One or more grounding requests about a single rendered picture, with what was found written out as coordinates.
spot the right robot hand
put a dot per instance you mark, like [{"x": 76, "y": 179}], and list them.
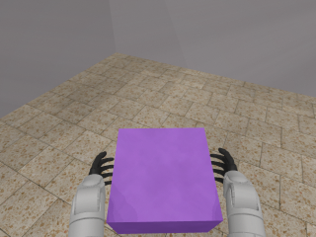
[{"x": 227, "y": 165}]

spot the robot right forearm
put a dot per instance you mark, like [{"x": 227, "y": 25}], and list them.
[{"x": 243, "y": 206}]

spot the carton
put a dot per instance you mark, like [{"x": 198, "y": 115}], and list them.
[{"x": 163, "y": 182}]

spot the robot left forearm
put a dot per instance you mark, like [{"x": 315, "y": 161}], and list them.
[{"x": 88, "y": 208}]

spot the left robot hand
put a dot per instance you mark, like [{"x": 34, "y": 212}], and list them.
[{"x": 96, "y": 168}]

